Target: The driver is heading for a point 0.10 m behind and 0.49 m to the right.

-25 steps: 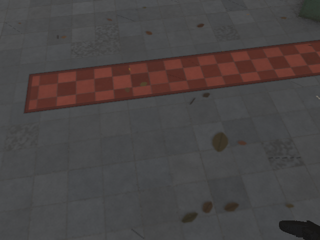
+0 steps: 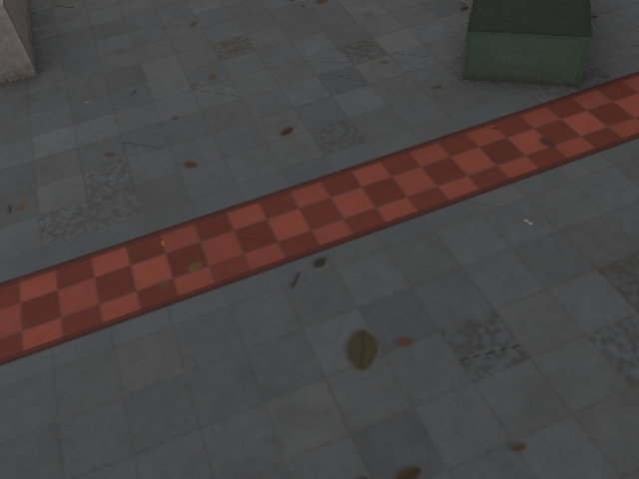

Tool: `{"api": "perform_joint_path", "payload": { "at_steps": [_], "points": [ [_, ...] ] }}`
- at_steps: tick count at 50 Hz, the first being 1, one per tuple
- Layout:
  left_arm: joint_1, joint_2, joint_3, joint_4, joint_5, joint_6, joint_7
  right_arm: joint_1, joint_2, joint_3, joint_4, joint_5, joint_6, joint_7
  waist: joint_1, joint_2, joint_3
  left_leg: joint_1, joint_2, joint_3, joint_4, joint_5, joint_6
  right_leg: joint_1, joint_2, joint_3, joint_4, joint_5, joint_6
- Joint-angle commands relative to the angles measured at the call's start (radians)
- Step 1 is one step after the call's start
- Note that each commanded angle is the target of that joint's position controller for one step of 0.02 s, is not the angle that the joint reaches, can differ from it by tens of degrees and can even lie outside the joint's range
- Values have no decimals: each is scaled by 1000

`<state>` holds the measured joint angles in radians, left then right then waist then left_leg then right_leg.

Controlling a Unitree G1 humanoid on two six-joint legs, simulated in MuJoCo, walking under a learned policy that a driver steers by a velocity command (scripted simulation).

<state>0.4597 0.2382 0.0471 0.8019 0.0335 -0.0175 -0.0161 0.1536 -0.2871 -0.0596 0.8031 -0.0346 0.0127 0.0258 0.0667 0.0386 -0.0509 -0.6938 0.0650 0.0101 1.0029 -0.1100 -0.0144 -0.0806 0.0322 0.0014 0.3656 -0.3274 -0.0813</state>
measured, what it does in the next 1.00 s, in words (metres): walks ahead, turning right: left foot, then right foot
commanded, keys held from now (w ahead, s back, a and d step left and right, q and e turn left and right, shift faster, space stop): shift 0.06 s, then e+shift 0.58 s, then w+e+shift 0.36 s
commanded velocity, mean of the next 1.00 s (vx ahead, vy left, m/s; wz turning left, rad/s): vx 0.34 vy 0.00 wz -0.75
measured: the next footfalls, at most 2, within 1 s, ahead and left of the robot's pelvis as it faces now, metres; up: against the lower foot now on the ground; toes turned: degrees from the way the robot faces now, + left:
left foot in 0.26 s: +0.34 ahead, +0.10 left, +0.00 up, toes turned -8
right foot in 0.64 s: +0.26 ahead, -0.17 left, +0.00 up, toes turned -27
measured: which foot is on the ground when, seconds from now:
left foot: up 0.00-0.24, down 0.26-0.64, up 0.66-1.00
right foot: down 0.00-0.28, up 0.30-0.62, down 0.64-1.00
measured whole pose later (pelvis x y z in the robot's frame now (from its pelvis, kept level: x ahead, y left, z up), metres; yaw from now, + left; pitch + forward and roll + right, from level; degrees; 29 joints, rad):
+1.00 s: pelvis +0.33 -0.11 +0.01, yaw -43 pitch +4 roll +3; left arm 0.45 0.30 0.07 0.70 0.02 0.00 -0.03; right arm 0.03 -0.33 -0.07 0.81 -0.05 0.01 0.04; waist 0.08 0.03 -0.03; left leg -0.54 0.02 -0.05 0.74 -0.20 -0.09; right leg -0.16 0.08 0.28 0.38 -0.27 -0.08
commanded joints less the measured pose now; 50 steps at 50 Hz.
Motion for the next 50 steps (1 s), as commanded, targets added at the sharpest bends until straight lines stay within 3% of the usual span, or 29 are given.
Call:
{"api": "perform_joint_path", "payload": {
  "at_steps": [1,2,3,5,8,10,12,13,14,15,16,17,18,19,21,22,24,28,31,32,33,34,35,36,39,42,43,46,50],
  "points": [
    [55,147,34,11,-1,-25,8,-128,-55,-4,-54,-4,-7,6,9,-114,133,-218,8,14,-35,44,-8,114,-194,236,-241,75,-39],
    [49,104,23,-1,-51,-51,38,-208,-20,0,-93,73,-66,-4,-5,-97,164,-295,19,-77,-157,148,19,157,-279,289,-200,155,-90],
    [58,120,19,13,-49,-52,49,-230,-34,-2,-89,68,-95,4,8,-80,155,-319,6,-64,-239,187,35,254,-281,246,-190,304,-67],
    [94,151,23,36,-46,-53,48,-340,-10,7,-120,25,-123,18,50,-104,153,-198,-30,7,-393,196,33,204,-235,196,-156,555,-58],
    [127,147,21,71,-37,-34,47,-398,21,20,-147,37,-120,40,46,-142,161,39,-108,56,-472,208,30,71,-186,181,-104,716,-45],
    [90,189,39,63,-55,-26,53,-382,-23,15,-154,52,-113,31,-3,-180,151,117,-126,22,-517,149,41,38,-192,224,-29,760,-31],
    [11,200,50,33,-53,-30,58,-216,-86,-3,-108,44,-114,-1,-99,-200,39,350,-150,24,-542,157,63,12,-162,247,116,899,-14],
    [-85,197,52,-9,-53,-31,54,-31,-132,-16,-65,44,-116,-19,-202,-180,-70,607,-74,-42,-558,289,108,-93,-127,239,289,892,21],
    [-123,151,42,-63,-32,-43,50,147,-208,-28,-40,24,-107,-39,-250,-39,-275,964,119,-190,-441,670,173,-278,-34,220,576,493,55],
    [142,15,7,-40,-42,-38,35,144,-194,-16,-37,7,-88,-34,-118,237,-496,1268,466,-520,-398,959,385,-559,96,203,984,-485,107],
    [143,196,46,-17,-55,-25,25,99,-116,-12,-80,31,-60,-47,-152,86,-555,1150,417,-494,-479,660,362,-523,3,232,1038,-376,106],
    [-9,221,65,-73,-80,-5,35,-8,-72,1,-91,38,-46,-60,-139,107,-360,986,347,-356,-548,530,326,-602,-45,145,1020,-281,117],
    [-48,194,63,-95,-81,17,50,-71,-42,7,-69,40,-41,-67,-99,69,-221,806,288,-267,-612,396,295,-610,-95,105,972,-220,129],
    [-56,182,68,-96,-70,43,62,-117,-26,11,-60,31,-38,-71,-68,80,-126,637,259,-209,-664,278,271,-561,-119,95,936,-200,139],
    [-40,97,51,-119,-69,82,72,-203,-71,-8,-43,4,-49,-60,-5,107,-5,364,243,-78,-758,217,250,-432,-136,40,828,-180,143],
    [-43,79,42,-135,-60,82,72,-223,-92,-16,-42,8,-56,-58,-2,104,2,345,264,-52,-771,286,254,-419,-152,33,774,-148,148],
    [-78,114,53,-170,-57,78,62,-234,-128,-30,-33,14,-66,-62,1,91,-49,359,279,-2,-768,324,244,-371,-184,39,670,-24,124],
    [-94,142,63,-176,-59,82,22,-268,-158,-37,-31,33,-40,-65,12,76,-90,383,261,115,-720,134,202,-250,-150,-29,500,135,83],
    [-123,174,79,-189,-55,91,16,-238,-160,-39,-5,72,-8,-53,17,25,-50,408,258,147,-606,-67,125,-188,-94,-93,329,153,25],
    [-101,193,91,-181,-47,94,22,-214,-127,-33,-1,75,-5,-40,24,-7,-42,393,223,161,-503,-155,77,-122,-80,-51,230,137,-13],
    [-25,290,123,-160,-48,90,37,-171,-89,-27,9,59,8,-26,25,-228,8,264,111,244,-229,-413,12,-61,-175,155,65,132,-93],
    [-9,396,131,-190,-65,63,38,-203,-55,-17,-61,30,-1,-14,-29,-424,20,-58,-47,136,67,-589,-25,38,-321,604,-66,-232,-250],
    [-8,369,122,-207,-47,23,19,-295,-116,-32,-84,55,-30,-4,40,-304,4,-181,-66,-53,158,-501,26,44,-382,782,-232,-634,-293],
    [-48,347,111,-207,-43,-9,14,-331,-163,-48,-97,86,-59,-1,18,-254,61,-201,-48,-89,138,-404,77,18,-381,778,-268,-663,-247],
    [-124,271,81,-224,-61,-20,36,-243,-154,-60,-40,48,-109,0,-49,-188,28,-43,-22,-114,-35,-192,62,-17,-265,556,-177,-386,-130],
    [-62,236,67,-210,-60,-30,52,-270,-115,-54,-40,51,-122,9,-35,-139,15,21,-67,-99,-186,-56,24,11,-208,489,-169,-219,-128],
    [-44,287,82,-165,-19,-12,23,-173,-69,-25,-3,-54,-45,21,-37,-222,4,53,-58,-39,-135,-55,-3,-8,-137,439,-170,-203,-114],
    [-33,232,66,-169,-29,5,-12,-230,-95,-26,-53,-19,5,15,-16,-194,78,55,-60,-28,-166,-92,-70,-103,-118,481,-169,-216,-146],
    [-37,273,80,-160,-11,-3,-9,-314,-104,-16,-121,-1,-25,12,32,-201,105,102,-67,-42,-342,-109,-94,-103,-120,541,-140,-178,-157]
  ]
}}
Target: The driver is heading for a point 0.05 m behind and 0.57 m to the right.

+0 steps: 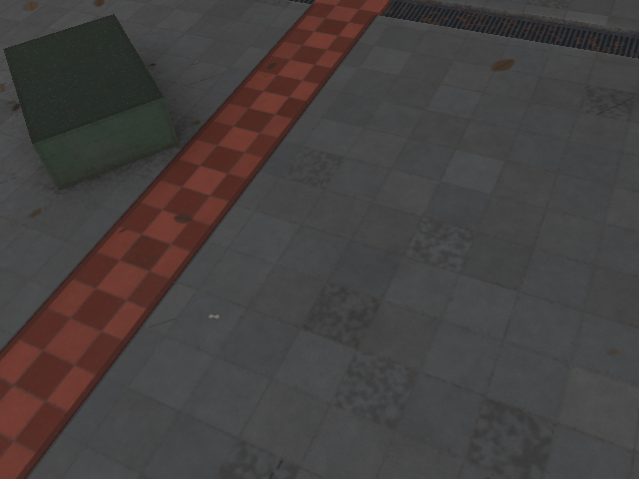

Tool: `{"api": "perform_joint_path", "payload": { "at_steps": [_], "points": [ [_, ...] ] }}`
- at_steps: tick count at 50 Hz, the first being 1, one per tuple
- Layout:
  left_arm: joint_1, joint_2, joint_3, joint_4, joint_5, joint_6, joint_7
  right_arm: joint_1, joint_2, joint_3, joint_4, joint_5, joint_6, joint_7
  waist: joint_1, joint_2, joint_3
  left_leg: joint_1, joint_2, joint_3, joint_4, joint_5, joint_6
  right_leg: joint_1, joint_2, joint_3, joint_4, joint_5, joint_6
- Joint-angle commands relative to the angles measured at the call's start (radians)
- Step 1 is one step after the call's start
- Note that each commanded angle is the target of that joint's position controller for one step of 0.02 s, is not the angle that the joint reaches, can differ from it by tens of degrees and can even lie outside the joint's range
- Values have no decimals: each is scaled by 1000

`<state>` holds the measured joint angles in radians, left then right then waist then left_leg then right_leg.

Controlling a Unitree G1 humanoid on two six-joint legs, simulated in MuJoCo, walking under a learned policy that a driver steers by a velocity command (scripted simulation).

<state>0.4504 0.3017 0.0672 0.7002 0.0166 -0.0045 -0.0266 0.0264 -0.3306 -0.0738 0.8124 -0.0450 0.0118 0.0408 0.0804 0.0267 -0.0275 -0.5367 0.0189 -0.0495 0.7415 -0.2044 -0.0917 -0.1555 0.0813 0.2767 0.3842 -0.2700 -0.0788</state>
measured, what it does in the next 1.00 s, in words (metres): walks ahead, turning right: left foot, then right foot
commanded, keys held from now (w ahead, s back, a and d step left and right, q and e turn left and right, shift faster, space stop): w+e+shift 0.80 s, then e+shift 0.14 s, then w+e+shift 0.06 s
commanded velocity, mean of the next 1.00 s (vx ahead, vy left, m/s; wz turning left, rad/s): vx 0.89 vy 0.00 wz -1.00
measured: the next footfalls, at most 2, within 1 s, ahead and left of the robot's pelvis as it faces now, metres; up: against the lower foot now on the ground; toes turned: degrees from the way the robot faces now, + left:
left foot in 0.12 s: +0.17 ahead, +0.15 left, +0.00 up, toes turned -9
right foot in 0.56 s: +0.51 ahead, -0.10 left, +0.00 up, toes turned -36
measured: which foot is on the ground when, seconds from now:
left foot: up 0.00-0.10, down 0.12-0.52, up 0.54-0.90, down 0.92-1.00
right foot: down 0.00-0.12, up 0.14-0.54, down 0.56-0.90, up 0.92-1.00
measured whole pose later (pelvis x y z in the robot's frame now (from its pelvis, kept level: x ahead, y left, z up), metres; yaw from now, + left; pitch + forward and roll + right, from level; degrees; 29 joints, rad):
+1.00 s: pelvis +0.75 -0.21 -0.03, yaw -57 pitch +1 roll +0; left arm 0.34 0.37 0.08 0.79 0.00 -0.03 0.00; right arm 0.09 -0.27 0.00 0.60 -0.05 -0.07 -0.02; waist 0.07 -0.03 0.09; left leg -0.47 0.08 0.04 0.65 -0.19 -0.04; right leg -0.27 0.13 0.15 1.25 -0.47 -0.07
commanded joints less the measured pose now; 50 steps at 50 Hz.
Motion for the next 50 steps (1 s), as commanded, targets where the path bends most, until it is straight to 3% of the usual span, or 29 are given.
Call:
{"api": "perform_joint_path", "payload": {
  "at_steps": [1,3,5,6,7,8,10,12,15,21,23,25,26,27,28,29,30,31,33,35,37,40,43,45,46,47,48,49,50],
  "points": [
    [-45,212,62,-59,4,-19,1,-185,-64,-1,-143,16,-31,-5,15,-189,81,-21,-23,8,-121,-28,-7,-29,-173,287,-144,-232,-160],
    [-132,210,62,-78,1,-29,2,-98,-81,-4,-143,34,-44,-15,-44,-189,68,171,-20,-4,-195,-26,24,-116,-174,318,-122,-209,-139],
    [-220,185,52,-90,1,-42,3,184,-137,-27,-82,35,-64,-39,-199,-108,-2,579,-2,8,-250,-39,58,-326,-109,260,80,-129,-91],
    [-218,95,25,-92,-1,-60,0,379,-233,-53,-52,5,-76,-56,-279,116,-114,803,169,-169,-327,-297,72,-436,22,86,428,-106,-55],
    [-214,14,0,-153,-29,-67,2,409,-326,-64,-66,-16,-72,-64,-233,382,-150,885,397,-658,-553,-713,102,-670,123,-51,702,-338,-19],
    [-186,61,-6,-123,-19,-49,18,277,-263,-57,-92,-17,-67,-57,-157,260,-59,753,438,-760,-582,-746,137,-735,6,-100,850,-189,-22],
    [-263,120,8,-96,23,-34,-9,236,-109,-18,-105,-3,-64,-54,-140,44,44,611,332,-417,-534,-474,127,-694,-84,-140,848,-24,-13],
    [-300,96,3,-89,28,-20,-48,321,-61,0,-58,2,-76,-57,-150,85,73,612,236,-175,-536,-206,97,-695,-126,-170,858,53,-3],
    [-368,58,-16,-112,15,-5,-66,421,-23,11,-5,11,-100,-38,-151,89,92,639,218,-8,-521,149,69,-762,-133,-206,927,111,-13],
    [-597,3,-62,-172,9,-1,-89,480,-7,28,46,9,-119,-50,-142,38,172,539,133,283,-577,730,26,-615,-63,-438,617,175,-42],
    [-605,11,-70,-183,19,-2,-88,498,-81,18,51,9,-120,-68,-94,72,164,531,177,321,-483,1259,13,-451,-6,-533,480,128,-82],
    [-436,77,-48,-118,24,6,-71,474,-146,3,46,15,-105,-95,19,113,60,544,222,312,-277,1441,22,-217,42,-510,416,101,-115],
    [-238,129,-24,-55,24,5,-60,422,-165,-1,30,16,-93,-101,117,117,-21,479,249,286,-49,1469,34,-6,55,-458,390,89,-151],
    [16,188,12,30,17,-4,-39,347,-177,-3,-1,16,-85,-92,222,89,-113,295,238,267,299,1250,50,308,27,-351,286,117,-208],
    [10,220,39,64,-13,-6,-7,325,-114,4,-9,1,-82,-62,161,-67,-87,34,63,258,674,78,76,473,-47,-228,217,84,-241],
    [-76,305,51,23,-10,2,4,358,-34,28,-99,-9,-94,-61,29,-172,-132,-195,12,181,939,-338,76,557,-218,96,310,386,-299],
    [-19,315,61,7,13,13,10,315,-85,24,-188,21,-112,-56,61,-115,-281,-371,-6,-1,988,-285,52,695,-317,401,78,85,-456],
    [-45,259,56,13,8,10,22,259,-112,29,-196,13,-129,-54,44,15,-119,-414,43,-27,853,-212,64,538,-325,452,-96,-61,-405],
    [-136,195,36,29,15,-16,37,259,-108,29,-175,-12,-110,-50,-84,87,90,-299,92,-25,689,-227,45,205,-240,310,-145,70,-339],
    [-184,160,16,22,4,-50,44,294,-85,35,-169,-39,-65,-43,-159,91,139,-160,136,-23,534,-272,7,-52,-159,187,-161,127,-310],
    [-214,175,21,20,0,-77,36,182,-56,46,-230,-32,-54,-31,-158,33,179,-47,145,17,315,-182,-9,-255,-90,124,-207,128,-287],
    [-187,195,38,31,-1,-90,19,72,-10,67,-273,14,-62,-16,-103,-32,146,211,83,61,16,178,14,-358,-27,67,-206,264,-218],
    [-93,224,54,67,-14,-74,11,94,-59,50,-261,13,-70,-35,-61,-42,74,292,-19,83,-141,205,55,-121,-30,79,2,714,-136],
    [-135,252,61,61,-24,-72,16,327,-131,19,-209,8,-86,-62,-204,-44,-70,569,-25,59,-242,273,73,-108,9,72,390,809,-42],
    [-175,160,39,32,-35,-78,20,511,-197,-3,-169,-12,-96,-72,-282,-1,-187,807,140,-47,-220,313,95,-245,64,12,687,472,-4],
    [0,-73,-29,1,-59,-61,32,468,-190,3,-204,12,-115,-76,-159,297,-389,1097,465,-437,-160,653,207,-493,115,9,1003,-440,45],
    [15,93,-7,-28,-87,-53,33,425,-184,-14,-223,30,-103,-70,-158,371,-451,1031,506,-628,-279,295,268,-543,2,-74,1131,-316,68],
    [-129,198,27,-16,1,-39,41,356,-148,-5,-207,-17,-77,-64,-179,109,-275,784,468,-483,-326,62,226,-547,-25,-186,1069,-157,27],
    [-190,169,23,-30,20,-28,25,303,-91,10,-200,-23,-63,-57,-158,52,-123,639,393,-344,-379,-126,195,-558,-74,-199,1007,-91,18]
  ]
}}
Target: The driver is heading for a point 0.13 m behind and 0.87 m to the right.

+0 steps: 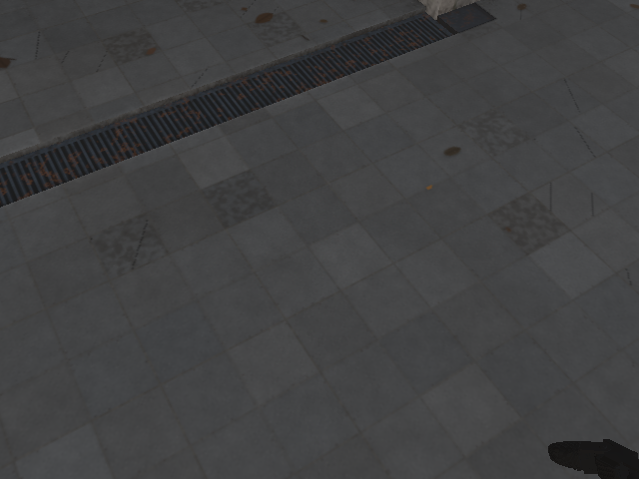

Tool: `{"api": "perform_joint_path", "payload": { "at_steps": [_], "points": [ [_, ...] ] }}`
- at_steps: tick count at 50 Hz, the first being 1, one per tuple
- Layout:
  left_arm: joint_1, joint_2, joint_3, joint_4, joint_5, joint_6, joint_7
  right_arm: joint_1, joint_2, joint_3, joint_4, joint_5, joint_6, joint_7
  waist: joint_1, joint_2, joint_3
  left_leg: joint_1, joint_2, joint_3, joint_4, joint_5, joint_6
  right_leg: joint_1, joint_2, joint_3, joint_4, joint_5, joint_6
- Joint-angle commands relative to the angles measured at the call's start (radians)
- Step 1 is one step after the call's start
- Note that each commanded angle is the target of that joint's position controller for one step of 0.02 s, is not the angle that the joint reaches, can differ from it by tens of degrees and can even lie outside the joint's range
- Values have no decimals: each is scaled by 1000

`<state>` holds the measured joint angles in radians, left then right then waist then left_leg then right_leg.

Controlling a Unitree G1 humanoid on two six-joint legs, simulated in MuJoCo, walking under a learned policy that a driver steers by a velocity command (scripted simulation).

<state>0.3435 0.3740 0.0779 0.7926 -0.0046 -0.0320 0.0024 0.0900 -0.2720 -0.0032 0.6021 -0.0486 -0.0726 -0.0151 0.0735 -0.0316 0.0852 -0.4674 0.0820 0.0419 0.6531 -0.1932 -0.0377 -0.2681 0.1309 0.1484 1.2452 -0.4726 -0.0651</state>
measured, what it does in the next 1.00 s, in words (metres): walks ahead, turning right: right foot, then left foot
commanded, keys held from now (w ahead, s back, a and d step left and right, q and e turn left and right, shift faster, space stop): w+e+shift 0.86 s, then w+shift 0.14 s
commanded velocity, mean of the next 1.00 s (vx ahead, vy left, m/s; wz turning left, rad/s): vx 0.92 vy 0.00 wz -0.96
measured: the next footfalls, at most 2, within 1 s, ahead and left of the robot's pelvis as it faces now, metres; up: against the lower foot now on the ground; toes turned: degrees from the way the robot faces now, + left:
right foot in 0.42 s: +0.46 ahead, -0.11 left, +0.00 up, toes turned -27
left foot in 0.82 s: +0.91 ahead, -0.19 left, +0.00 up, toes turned -49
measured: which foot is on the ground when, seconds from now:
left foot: down 0.00-0.42, up 0.44-0.80, down 0.82-1.00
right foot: up 0.00-0.40, down 0.42-0.80, up 0.82-1.00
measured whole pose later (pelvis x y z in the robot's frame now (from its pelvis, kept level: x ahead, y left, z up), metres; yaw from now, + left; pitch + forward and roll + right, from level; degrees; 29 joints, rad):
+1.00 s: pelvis +0.79 -0.26 +0.02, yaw -55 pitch +1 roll +2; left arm 0.16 0.38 0.06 0.72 0.04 -0.03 -0.05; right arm 0.35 -0.32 -0.06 0.77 -0.04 -0.07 0.00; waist -0.03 -0.05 0.02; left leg -0.21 0.03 0.10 0.48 -0.29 -0.03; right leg -0.55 0.04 0.06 1.28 -0.28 -0.12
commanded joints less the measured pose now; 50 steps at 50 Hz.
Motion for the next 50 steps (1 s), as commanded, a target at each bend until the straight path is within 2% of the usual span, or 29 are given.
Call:
{"api": "perform_joint_path", "payload": {
  "at_steps": [1,3,5,9,12,14,17,19,20,21,22,23,24,25,27,29,32,34,37,39,40,41,42,43,44,45,46,48,50],
  "points": [
    [-105,67,8,-130,43,12,-28,225,-146,-58,20,-16,29,-3,-141,139,-168,475,293,-348,-340,-195,122,-439,-151,-81,128,140,5],
    [-116,2,-5,-156,40,46,-66,238,-150,-60,61,15,16,4,-100,178,-71,321,275,-216,-428,-211,106,-419,-195,-97,99,160,2],
    [-186,-28,-15,-196,40,55,-75,247,-124,-61,92,31,-10,17,-87,143,-44,323,271,-119,-468,-119,105,-474,-220,-102,72,229,-5],
    [-292,-38,-27,-243,35,52,-83,251,-95,-58,140,24,-27,19,-61,123,-7,348,214,96,-489,41,90,-513,-221,-142,-89,419,-23],
    [-404,-35,-38,-272,33,48,-101,305,-124,-68,178,18,-26,10,-85,91,54,416,197,197,-541,109,83,-504,-214,-224,-284,456,-59],
    [-449,-47,-47,-282,34,44,-107,354,-150,-74,202,15,-17,3,-95,87,85,493,204,259,-519,309,77,-492,-205,-277,-375,409,-93],
    [-394,-27,-39,-254,27,38,-85,372,-203,-83,211,19,10,-7,-38,113,8,597,200,318,-335,1037,64,-306,-83,-379,-457,295,-146],
    [-125,35,-3,-185,18,32,-64,329,-274,-102,190,15,42,-9,97,153,-137,565,245,297,22,1256,85,-17,-15,-356,-469,162,-185],
    [87,80,29,-113,20,25,-43,291,-274,-103,166,18,51,-2,181,121,-231,384,244,267,330,1102,83,285,11,-284,-553,137,-217],
    [67,134,57,-85,11,29,-18,296,-178,-84,153,4,51,14,114,-39,-204,83,111,242,642,172,56,461,-100,-69,-616,25,-237],
    [-11,246,77,-131,22,47,-18,258,-109,-69,29,11,35,24,18,-206,-250,-333,-84,133,971,-332,-13,651,-308,511,-806,-76,-397],
    [60,230,78,-145,32,53,-13,117,-168,-70,-38,12,2,23,74,-17,-271,-438,-51,-65,948,-247,-11,646,-358,662,-955,-78,-396],
    [57,205,74,-113,30,43,-4,97,-151,-59,-43,22,-20,24,38,35,-166,-438,-5,-96,856,-198,-2,531,-367,615,-1007,-11,-373],
    [31,161,62,-96,30,27,0,118,-151,-55,-21,19,-25,20,-21,104,-77,-373,28,-93,758,-173,-3,378,-331,525,-1015,104,-343],
    [-46,108,37,-102,25,-8,12,176,-145,-50,6,-14,7,18,-108,110,-49,-233,65,-105,642,-204,-25,179,-240,362,-1003,251,-317],
    [-40,81,22,-93,13,-33,5,146,-127,-45,0,-21,40,24,-122,94,-24,-178,81,-90,514,-235,-50,43,-191,300,-1034,267,-311],
    [-20,91,28,-85,22,-51,-6,-54,-77,-19,-75,0,40,37,-73,61,37,-102,56,-50,242,2,-62,-98,-121,244,-1077,332,-274],
    [3,107,36,-72,17,-55,-15,-103,-70,-11,-89,16,34,43,-39,22,14,-5,13,-39,75,184,-45,-85,-107,228,-1064,474,-233],
    [33,128,44,-51,2,-53,-14,-104,-109,-22,-90,27,27,37,-22,-8,-36,119,-34,-50,-61,239,-9,35,-145,262,-996,659,-181],
    [22,170,52,-47,9,-49,-10,60,-180,-53,-43,27,21,17,-101,4,-151,316,-94,-49,-78,90,13,119,-135,258,-766,929,-131],
    [-30,201,58,-52,14,-52,-16,258,-216,-74,-1,29,18,0,-231,19,-241,535,-86,-35,-86,29,22,50,-104,227,-523,953,-104],
    [-72,121,35,-73,19,-65,-19,480,-285,-102,41,11,15,-24,-329,74,-354,777,54,-160,-76,-212,43,-105,-44,168,-194,757,-84],
    [6,-64,-12,-125,-15,-67,-13,498,-356,-112,45,-38,7,-24,-229,386,-457,955,373,-666,-267,-566,103,-389,59,73,125,-68,-61],
    [-3,-5,-24,-140,-5,-58,-5,348,-315,-116,24,-21,14,-13,-169,413,-411,833,397,-952,-430,-725,138,-505,-9,16,210,44,-73],
    [-68,48,-14,-115,24,-43,-9,237,-207,-94,8,-9,18,-8,-155,258,-253,676,338,-781,-425,-705,147,-513,-86,-13,190,152,-72],
    [-100,50,-13,-109,41,-34,-26,214,-151,-82,27,-5,19,0,-140,139,-171,558,285,-608,-402,-526,151,-484,-126,-33,137,205,-64],
    [-143,31,-17,-116,51,-27,-42,236,-128,-75,60,-6,15,4,-137,97,-126,479,233,-475,-403,-372,138,-457,-146,-32,99,210,-60],
    [-161,-32,-38,-141,53,-10,-67,288,-81,-59,130,1,-7,15,-103,122,-67,388,197,-343,-428,-219,138,-452,-161,-10,62,200,-51],
    [-201,-59,-53,-165,54,-1,-74,309,-80,-56,166,18,-31,31,-81,112,-27,370,199,-259,-470,-88,147,-510,-157,9,10,226,-47]
  ]
}}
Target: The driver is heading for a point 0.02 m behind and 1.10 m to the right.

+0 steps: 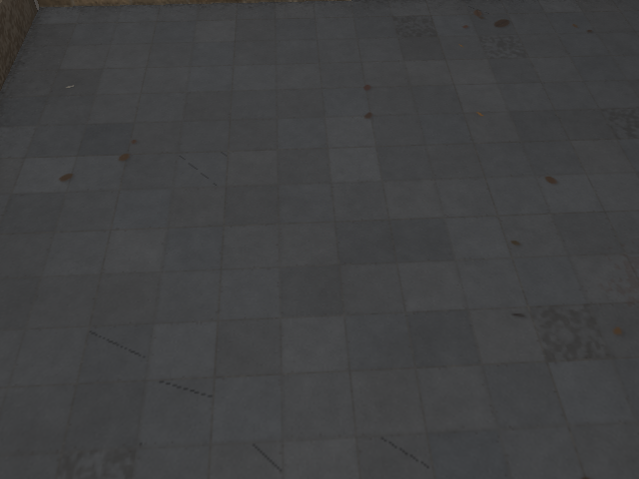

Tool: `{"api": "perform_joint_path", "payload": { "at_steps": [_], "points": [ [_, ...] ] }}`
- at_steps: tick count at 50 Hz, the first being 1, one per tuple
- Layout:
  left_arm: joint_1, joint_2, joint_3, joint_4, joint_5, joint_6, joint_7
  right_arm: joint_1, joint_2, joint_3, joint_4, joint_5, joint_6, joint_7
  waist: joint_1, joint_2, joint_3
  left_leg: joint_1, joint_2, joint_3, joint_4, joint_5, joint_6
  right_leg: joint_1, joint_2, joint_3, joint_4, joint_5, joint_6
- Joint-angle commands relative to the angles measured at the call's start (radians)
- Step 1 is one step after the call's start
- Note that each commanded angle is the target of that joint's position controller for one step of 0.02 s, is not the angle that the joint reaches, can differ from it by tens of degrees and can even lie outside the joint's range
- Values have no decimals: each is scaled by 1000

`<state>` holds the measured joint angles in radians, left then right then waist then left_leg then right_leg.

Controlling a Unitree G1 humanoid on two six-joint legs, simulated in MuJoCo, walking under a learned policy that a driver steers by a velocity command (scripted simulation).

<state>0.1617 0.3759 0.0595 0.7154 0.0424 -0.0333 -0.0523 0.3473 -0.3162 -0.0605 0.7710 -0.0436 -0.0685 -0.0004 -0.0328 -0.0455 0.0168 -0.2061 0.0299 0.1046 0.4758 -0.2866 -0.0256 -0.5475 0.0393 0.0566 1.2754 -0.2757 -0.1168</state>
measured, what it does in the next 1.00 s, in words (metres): walks ahead, turning right: right foot, then left foot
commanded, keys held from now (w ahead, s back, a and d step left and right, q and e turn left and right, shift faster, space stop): w+shift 0.30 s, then shift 0.06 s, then e+shift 0.38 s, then w+e+shift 0.26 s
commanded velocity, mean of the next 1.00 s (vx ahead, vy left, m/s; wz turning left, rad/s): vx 0.63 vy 0.00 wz -0.55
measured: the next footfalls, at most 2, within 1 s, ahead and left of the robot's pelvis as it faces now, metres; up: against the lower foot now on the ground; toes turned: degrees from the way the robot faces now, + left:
right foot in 0.26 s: +0.42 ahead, -0.09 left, +0.00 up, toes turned -6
left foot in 0.64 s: +0.82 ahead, +0.00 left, +0.00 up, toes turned -21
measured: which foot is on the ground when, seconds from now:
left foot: down 0.00-0.26, up 0.28-0.62, down 0.64-1.00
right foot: up 0.00-0.24, down 0.26-0.64, up 0.66-1.00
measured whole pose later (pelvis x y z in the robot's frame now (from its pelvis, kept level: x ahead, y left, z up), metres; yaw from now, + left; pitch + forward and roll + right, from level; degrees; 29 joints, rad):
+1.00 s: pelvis +0.70 -0.08 +0.01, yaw -35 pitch +2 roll +2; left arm 0.18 0.31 0.08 0.64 0.03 0.05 -0.06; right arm 0.22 -0.35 -0.10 0.76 -0.03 -0.04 0.00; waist -0.01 0.05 0.00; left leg -0.23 0.08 0.24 0.37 -0.16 0.00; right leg -0.53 -0.10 -0.04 0.86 -0.33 -0.05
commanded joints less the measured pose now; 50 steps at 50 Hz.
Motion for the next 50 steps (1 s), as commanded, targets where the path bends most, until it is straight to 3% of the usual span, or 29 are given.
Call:
{"api": "perform_joint_path", "payload": {
  "at_steps": [1,7,9,11,12,13,14,15,16,17,18,21,22,23,27,30,31,32,33,34,35,36,37,39,41,43,46,47,50],
  "points": [
    [-59,-54,-38,-108,8,0,-22,50,-47,1,7,16,-42,19,32,120,61,97,249,-268,-321,72,141,-252,-61,97,-68,67,10],
    [-288,-48,-67,-181,2,-16,-52,118,-116,-4,69,27,-51,19,15,80,144,32,203,19,-507,452,134,1,-33,-125,-547,264,-15],
    [-252,-27,-60,-162,9,-16,-36,155,-173,-10,93,31,-44,11,48,122,85,166,220,64,-382,949,130,100,27,-179,-596,196,-47],
    [4,28,-34,-87,13,-19,-7,144,-231,-18,102,27,-22,-6,190,192,-83,218,243,77,-6,1292,121,364,88,-170,-612,60,-83],
    [212,66,-12,-18,10,-21,10,106,-229,-15,90,32,-9,-13,296,179,-179,122,212,87,287,1203,109,606,70,-124,-715,86,-104],
    [304,146,15,20,20,-19,32,132,-129,5,59,16,-4,-5,261,51,-282,-117,138,52,663,505,106,856,-126,118,-694,-165,-103],
    [260,220,33,-6,15,-13,45,216,-29,23,-1,45,-12,15,128,-174,-424,-443,-19,-63,1000,-199,77,1047,-401,683,-847,-351,-179],
    [264,192,41,2,-1,-11,51,79,-128,5,-39,45,-20,8,185,-58,-387,-575,-13,-174,1053,-120,102,1011,-366,736,-960,-287,-190],
    [212,134,29,32,-9,-23,59,13,-105,11,-49,52,-25,4,142,-6,-173,-619,31,-155,994,-40,94,849,-341,538,-961,17,-191],
    [178,79,17,49,-13,-39,58,21,-77,22,-34,45,-23,3,83,60,-50,-547,61,-143,909,-32,78,651,-310,406,-960,351,-180],
    [134,35,3,56,-14,-52,57,37,-59,25,-21,30,-8,5,25,87,-12,-459,84,-153,836,-50,61,521,-266,300,-954,574,-157],
    [146,-12,-17,99,-45,-69,53,22,-21,30,-35,-8,26,21,-32,24,15,-339,79,-109,629,-76,12,375,-183,174,-998,883,-145],
    [79,-39,-14,63,-86,-82,45,-99,-27,18,-83,53,-17,1,-17,71,-4,-392,76,-145,596,-29,-6,390,-190,204,-1012,828,-164],
    [61,11,-2,61,-97,-82,51,-173,-16,28,-120,49,-36,-2,-19,71,7,-400,63,-130,484,17,-20,365,-172,184,-1017,836,-168],
    [207,68,30,101,-80,-36,86,-352,8,36,-184,35,-69,12,69,29,-19,-124,-110,-62,28,481,-27,233,-51,135,-961,646,-49],
    [225,53,37,101,-84,-20,96,-308,-77,1,-202,41,-45,1,11,-35,-57,27,-114,-137,-33,518,14,266,-41,227,-795,569,29],
    [174,58,41,76,-85,-15,97,-225,-95,-7,-189,30,-39,-8,-55,-46,-105,135,-95,-135,-63,563,28,257,-14,225,-672,591,62],
    [130,36,36,38,-75,-12,94,-83,-124,-16,-160,12,-35,-18,-126,-35,-208,332,10,-198,-31,723,70,195,31,213,-438,458,107],
    [247,-87,3,18,-38,-2,88,-4,-155,-6,-148,-17,-24,-23,-76,211,-389,581,322,-419,138,1347,192,34,137,137,-32,-450,153],
    [443,-16,0,19,-77,6,74,-17,-120,0,-159,-12,-18,-6,-13,338,-618,697,555,-735,113,1181,360,-46,94,207,225,-480,164],
    [406,63,21,25,-79,30,72,-150,-84,-2,-224,0,-2,-10,-12,216,-574,589,495,-681,40,903,366,-59,9,183,279,-378,192],
    [289,95,37,-8,-81,52,75,-222,-37,7,-230,17,13,-17,-10,144,-410,442,414,-530,2,722,330,-114,-32,104,240,-299,210],
    [233,92,46,-18,-81,69,87,-255,-21,14,-218,21,27,-24,10,88,-282,288,347,-445,-45,636,302,-121,-58,63,217,-254,229],
    [233,33,43,-47,-93,91,90,-283,-46,1,-182,20,32,-23,67,138,-142,24,263,-318,-186,154,247,-58,-126,26,53,-180,201],
    [184,-20,30,-86,-81,84,83,-282,-85,-23,-157,37,13,-19,63,188,-106,-58,269,-285,-302,-83,243,-26,-154,-24,-75,-189,171],
    [134,-14,32,-105,-67,68,72,-273,-120,-46,-136,49,-7,-20,56,159,-119,-45,299,-266,-346,-156,249,-3,-186,-27,-181,-137,133],
    [95,4,42,-100,-72,58,57,-279,-148,-68,-115,63,-17,-17,62,149,-107,-14,315,-197,-384,-230,222,24,-199,-41,-297,-39,91],
    [58,-16,25,-128,24,72,6,-202,-120,-51,-96,5,-2,2,59,60,-127,-65,307,-108,-345,-217,174,98,-139,-96,-358,-29,62],
    [42,7,31,-129,-12,82,-44,-246,-161,-64,-108,4,28,14,77,200,-90,-111,285,-9,-344,-347,99,197,-101,-178,-470,-54,34]
  ]
}}
Keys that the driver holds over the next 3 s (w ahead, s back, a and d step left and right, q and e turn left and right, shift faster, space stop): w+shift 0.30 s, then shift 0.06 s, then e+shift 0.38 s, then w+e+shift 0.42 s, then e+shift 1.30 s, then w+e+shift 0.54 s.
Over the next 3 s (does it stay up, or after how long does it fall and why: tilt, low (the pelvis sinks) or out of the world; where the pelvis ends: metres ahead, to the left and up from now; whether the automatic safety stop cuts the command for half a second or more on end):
stays up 0.70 -0.51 -0.01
